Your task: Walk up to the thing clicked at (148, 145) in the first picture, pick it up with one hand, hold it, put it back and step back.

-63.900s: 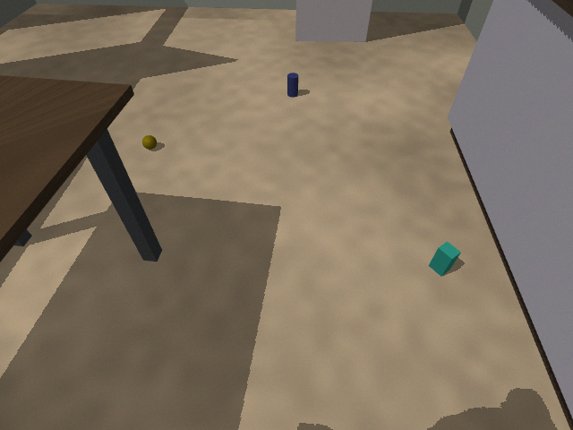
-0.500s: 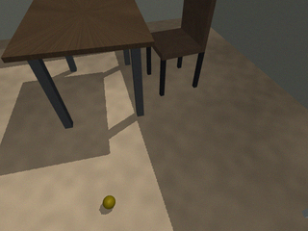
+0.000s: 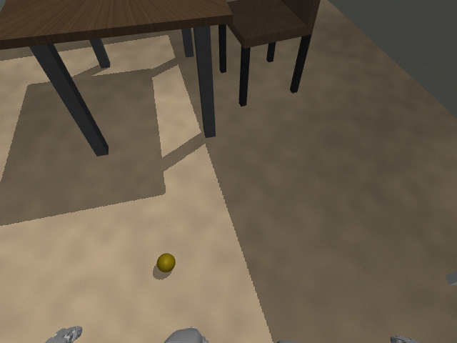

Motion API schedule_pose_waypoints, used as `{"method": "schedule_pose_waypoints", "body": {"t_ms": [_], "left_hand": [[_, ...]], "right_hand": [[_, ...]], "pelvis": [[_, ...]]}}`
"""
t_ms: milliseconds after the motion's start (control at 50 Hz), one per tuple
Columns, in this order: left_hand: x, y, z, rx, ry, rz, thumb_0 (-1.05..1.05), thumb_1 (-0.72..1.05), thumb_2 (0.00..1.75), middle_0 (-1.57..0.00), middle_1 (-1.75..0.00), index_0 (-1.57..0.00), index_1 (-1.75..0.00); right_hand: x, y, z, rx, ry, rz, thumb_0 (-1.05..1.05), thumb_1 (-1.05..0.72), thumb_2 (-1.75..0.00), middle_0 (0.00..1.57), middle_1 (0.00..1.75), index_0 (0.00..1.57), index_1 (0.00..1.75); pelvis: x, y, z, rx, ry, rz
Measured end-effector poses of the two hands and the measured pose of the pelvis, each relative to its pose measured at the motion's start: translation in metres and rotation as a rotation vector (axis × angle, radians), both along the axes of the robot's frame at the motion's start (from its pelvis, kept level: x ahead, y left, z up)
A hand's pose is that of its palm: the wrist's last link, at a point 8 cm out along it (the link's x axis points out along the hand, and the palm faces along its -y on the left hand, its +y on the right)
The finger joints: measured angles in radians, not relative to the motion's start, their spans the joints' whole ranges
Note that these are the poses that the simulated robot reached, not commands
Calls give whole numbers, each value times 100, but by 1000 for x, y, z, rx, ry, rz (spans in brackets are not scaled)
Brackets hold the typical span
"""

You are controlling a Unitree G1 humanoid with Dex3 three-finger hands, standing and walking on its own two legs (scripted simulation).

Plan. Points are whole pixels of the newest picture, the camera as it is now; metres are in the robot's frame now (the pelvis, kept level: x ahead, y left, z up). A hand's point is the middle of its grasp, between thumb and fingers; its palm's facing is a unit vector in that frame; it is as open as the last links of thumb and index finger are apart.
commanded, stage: step back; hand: left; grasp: from above
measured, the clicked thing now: (166, 262) +0.47 +0.28 -0.72
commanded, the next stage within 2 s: none
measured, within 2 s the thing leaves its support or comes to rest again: neither
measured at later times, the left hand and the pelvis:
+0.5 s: hand out of the picture +0.04 +0.28 -0.16, palm faces -0.12 -0.91 -0.40, open 7.4 cm; pelvis -0.09 +0.02 -0.01, yaw -6 degrees
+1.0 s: hand out of the picture -0.09 +0.30 -0.15, palm faces +0.00 -0.92 -0.38, open 7.4 cm; pelvis -0.22 +0.04 +0.00, yaw -1 degrees
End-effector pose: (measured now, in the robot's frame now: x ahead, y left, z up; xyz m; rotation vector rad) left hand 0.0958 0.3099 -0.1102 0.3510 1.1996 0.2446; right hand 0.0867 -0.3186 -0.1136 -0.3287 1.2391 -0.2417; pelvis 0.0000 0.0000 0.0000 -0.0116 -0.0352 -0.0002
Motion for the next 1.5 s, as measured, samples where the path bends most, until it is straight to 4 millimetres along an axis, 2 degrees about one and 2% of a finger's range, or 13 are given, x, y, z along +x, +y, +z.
{"method": "schedule_pose_waypoints", "body": {"t_ms": [140, 240, 400, 540, 640, 760, 860, 1020, 1120, 1220, 1320, 1400, 1500], "left_hand": [[19, 29, -17, 0, -75, -45, 0, 90, 90, -21, -30, -21, -30], [15, 29, -13, -11, -85, -67, 0, 90, 90, -21, -30, -20, -30], [-28, 20, -11, -14, -11, -120, 0, 90, 90, -21, -30, -21, -30], [-70, 3, -6, 17, -26, -133, 0, 90, 90, -21, -30, -21, -30], [-105, -5, 12, 15, -39, -107, 0, 90, 90, -21, -30, -21, -30], [-123, 1, 22, 27, -112, -92, 0, 90, 90, -21, -31, -21, -30], [-145, 19, 9, 10, -159, -85, 0, 90, 90, -21, -31, -21, -30], [-209, 37, -2, -14, -89, -36, 0, 90, 90, -21, -30, -21, -30], [-261, 40, -4, -6, -17, -42, 0, 90, 90, -21, -30, -21, -30], [-310, 32, -7, 11, 51, -63, 0, 90, 90, -21, -30, -20, -30], [-358, 13, -5, 32, 59, -72, 0, 90, 90, -21, -30, -20, -30], [-393, 1, 9, 33, 58, -56, 0, 90, 90, -21, -30, -21, -30], [-404, -1, 20, 53, 2, -63, 1, 90, 89, -21, -31, -21, -30]], "right_hand": [[-39, 18, 1, -55, 13, 0, 1, -91, -90, 20, 30, 20, 30], [-74, 35, 11, -55, 64, -14, 1, -91, -90, 20, 30, 21, 30], [-98, 39, 8, -35, -29, -42, 1, -90, -90, 21, 30, 21, 30], [-124, 17, -13, -3, -72, -51, 1, -90, -90, 21, 30, 21, 30], [-145, 10, -8, 6, -62, -61, 1, -90, -90, 21, 30, 21, 30], [-179, 11, -3, -16, -14, -8, 1, -91, -90, 20, 30, 20, 30], [-201, 23, -3, -42, -4, 39, 1, -91, -90, 20, 30, 20, 30], [-239, 47, 19, -44, -51, 58, 1, -90, -90, 21, 30, 21, 30], [-251, 45, 28, -51, -124, 51, 1, -90, -90, 21, 30, 21, 30], [-274, 31, 24, -47, -185, 48, 1, -90, -90, 21, 30, 21, 30], [-313, 4, 3, -35, -192, 16, 1, -90, -90, 21, 30, 21, 30], [-356, -3, 0, -16, -126, -21, 1, -90, -90, 21, 30, 21, 30], [-412, -4, -4, -12, -45, -19, 1, -91, -90, 20, 30, 20, 30]], "pelvis": [[-19, 27, -15, 4, 15, 1], [-36, 31, -4, -4, 18, -16], [-66, 30, -3, -2, 9, -70], [-102, 13, -14, -15, -10, -88], [-122, 10, -3, 27, -11, -82], [-152, 15, 0, 29, 2, -43], [-183, 28, -10, 13, 0, -2], [-230, 36, -1, -3, -11, -20], [-260, 33, 2, -8, -2, -57], [-298, 22, -4, -2, -3, -98], [-339, 7, -15, -23, -13, -100], [-360, 2, -6, 31, -9, -98], [-387, 2, -1, 43, 2, -63]]}}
